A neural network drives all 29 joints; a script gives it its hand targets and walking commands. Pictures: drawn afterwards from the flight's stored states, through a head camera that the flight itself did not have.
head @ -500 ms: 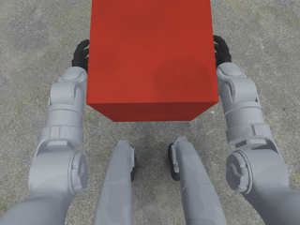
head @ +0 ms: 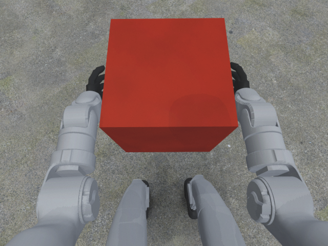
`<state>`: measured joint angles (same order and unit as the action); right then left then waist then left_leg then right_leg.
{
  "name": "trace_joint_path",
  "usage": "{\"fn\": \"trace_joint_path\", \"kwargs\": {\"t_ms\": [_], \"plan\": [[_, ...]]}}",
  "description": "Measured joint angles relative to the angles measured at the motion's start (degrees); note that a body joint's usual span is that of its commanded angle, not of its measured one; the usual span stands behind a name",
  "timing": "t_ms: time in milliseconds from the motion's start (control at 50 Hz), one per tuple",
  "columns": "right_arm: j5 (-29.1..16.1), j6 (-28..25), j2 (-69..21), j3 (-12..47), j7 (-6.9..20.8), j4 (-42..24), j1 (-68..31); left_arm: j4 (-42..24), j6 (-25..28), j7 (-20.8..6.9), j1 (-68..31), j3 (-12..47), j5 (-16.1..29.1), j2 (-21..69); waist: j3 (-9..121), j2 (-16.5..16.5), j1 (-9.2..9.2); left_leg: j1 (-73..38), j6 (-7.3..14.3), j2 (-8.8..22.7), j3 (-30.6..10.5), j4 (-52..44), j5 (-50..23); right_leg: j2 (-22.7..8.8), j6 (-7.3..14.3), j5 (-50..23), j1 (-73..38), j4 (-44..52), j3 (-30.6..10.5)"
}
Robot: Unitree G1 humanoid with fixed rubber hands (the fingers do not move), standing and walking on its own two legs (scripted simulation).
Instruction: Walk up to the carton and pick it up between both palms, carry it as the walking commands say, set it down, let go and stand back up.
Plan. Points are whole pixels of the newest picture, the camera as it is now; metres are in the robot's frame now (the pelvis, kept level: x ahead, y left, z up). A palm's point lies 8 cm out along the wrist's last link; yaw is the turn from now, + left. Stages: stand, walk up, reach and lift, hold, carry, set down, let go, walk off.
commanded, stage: reach and lift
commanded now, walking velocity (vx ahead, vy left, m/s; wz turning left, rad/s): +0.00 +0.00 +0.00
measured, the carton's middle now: (167, 95) +0.45 +0.02 -0.05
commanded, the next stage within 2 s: hold in 1.74 s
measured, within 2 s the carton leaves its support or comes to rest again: neither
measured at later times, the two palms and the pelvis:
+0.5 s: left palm (70, 89) +0.39 +0.20 +0.10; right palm (256, 78) +0.41 -0.14 +0.10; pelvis +0.05 +0.00 +0.02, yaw +0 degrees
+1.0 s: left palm (86, 83) +0.42 +0.19 +0.06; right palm (255, 87) +0.41 -0.16 +0.06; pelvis +0.11 +0.02 +0.03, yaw +0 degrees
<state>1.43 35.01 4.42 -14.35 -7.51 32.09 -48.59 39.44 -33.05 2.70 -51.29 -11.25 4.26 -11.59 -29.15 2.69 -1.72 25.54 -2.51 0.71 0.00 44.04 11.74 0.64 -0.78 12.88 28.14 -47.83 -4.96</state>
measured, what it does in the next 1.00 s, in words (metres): shifts its weight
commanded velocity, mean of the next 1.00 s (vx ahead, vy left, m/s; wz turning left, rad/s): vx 0.00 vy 0.00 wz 0.00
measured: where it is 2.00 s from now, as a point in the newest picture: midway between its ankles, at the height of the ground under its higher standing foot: (167, 206)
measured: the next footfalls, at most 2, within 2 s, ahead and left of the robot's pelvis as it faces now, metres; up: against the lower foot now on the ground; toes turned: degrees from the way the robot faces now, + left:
none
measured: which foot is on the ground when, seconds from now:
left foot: down 0.00-1.00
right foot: down 0.00-1.00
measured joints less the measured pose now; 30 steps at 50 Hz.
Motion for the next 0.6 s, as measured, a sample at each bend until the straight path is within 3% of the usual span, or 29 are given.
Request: {"fn": "trace_joint_path", "kwargs": {"t_ms": [180, 320, 380, 440, 600], "plan": [[0.3, 2.8, -1.3, 0.0, 0.0, -4.7, 5.5, -2.3, -2.2, -0.2, 3.5, 1.8, 0.0, 0.7, 1.4, 0.0, -0.30, -6.5, -0.1, 0.1, 0.0, -4.3, -0.8, 0.0, 0.2, -0.5, -6.2, 3.7, 0.0], [0.8, 4.4, -3.0, 0.0, 0.2, -3.1, 10.9, -2.2, -3.9, -0.2, 10.6, 0.1, -1.1, 3.3, 12.7, -0.4, -0.32, -6.9, -0.2, 0.2, 0.0, -6.9, -0.8, 0.0, 0.4, -0.3, -6.4, 5.9, 0.0], [1.3, 5.1, -4.2, 0.0, 0.5, -0.6, 14.2, -2.2, -5.8, -0.2, 15.1, -1.4, -2.2, 4.9, 21.1, -0.5, -0.32, -7.0, -0.2, 0.2, 0.0, -8.1, -0.3, 0.0, 0.6, 0.3, -6.4, 6.9, 0.0], [4.8, 4.5, -4.6, -0.4, 3.6, 4.9, 13.6, -1.3, -7.7, -0.6, 16.4, -6.2, -4.9, 6.6, 26.7, -0.4, -0.33, -7.4, 0.0, 0.2, 0.0, -8.1, 0.6, 0.0, 0.6, 1.2, -6.9, 7.0, 0.0], [8.2, 3.0, -4.1, -1.6, 5.5, 14.2, 8.0, -0.3, -8.8, -1.6, 16.5, -9.6, -7.9, 7.2, 28.9, -1.5, -0.31, -10.5, 0.2, 0.2, 0.0, -8.1, 1.9, 0.0, 0.8, 2.3, -10.3, 7.7, 0.0]]}}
